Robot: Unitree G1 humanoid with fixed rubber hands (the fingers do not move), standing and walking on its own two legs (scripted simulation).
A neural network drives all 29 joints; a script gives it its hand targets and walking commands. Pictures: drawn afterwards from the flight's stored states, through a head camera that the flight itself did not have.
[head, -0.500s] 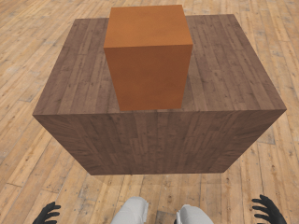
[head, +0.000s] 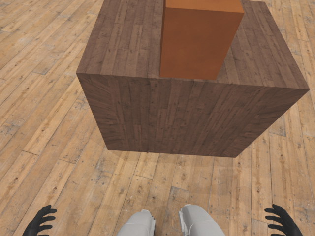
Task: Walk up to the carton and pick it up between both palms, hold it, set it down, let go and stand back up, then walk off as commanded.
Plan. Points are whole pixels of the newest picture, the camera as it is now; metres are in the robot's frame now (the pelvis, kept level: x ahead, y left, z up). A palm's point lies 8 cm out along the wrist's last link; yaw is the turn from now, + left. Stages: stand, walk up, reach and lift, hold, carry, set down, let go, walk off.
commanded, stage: walk off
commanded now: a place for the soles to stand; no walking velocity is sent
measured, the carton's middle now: (192, 31) +0.73 -0.09 +0.07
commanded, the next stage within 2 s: stand in 1.38 s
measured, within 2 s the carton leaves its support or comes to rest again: neither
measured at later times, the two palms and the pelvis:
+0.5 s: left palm out of the picture -0.07 +0.32 -0.07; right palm out of the picture -0.07 -0.32 -0.09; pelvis -0.20 -0.01 -0.01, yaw +1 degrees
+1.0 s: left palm out of the picture -0.18 +0.31 -0.07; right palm out of the picture -0.16 -0.32 -0.08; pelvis -0.29 -0.01 +0.00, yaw +0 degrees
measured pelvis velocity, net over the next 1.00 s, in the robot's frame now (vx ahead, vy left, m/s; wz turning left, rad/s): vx -0.29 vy -0.01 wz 0.01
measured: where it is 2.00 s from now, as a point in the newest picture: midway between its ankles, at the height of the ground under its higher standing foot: outside the picture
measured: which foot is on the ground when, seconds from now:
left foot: down 0.00-0.28, up 0.30-0.54, down 0.56-1.00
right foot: up 0.00-0.22, down 0.24-0.58, up 0.60-0.86, down 0.88-1.00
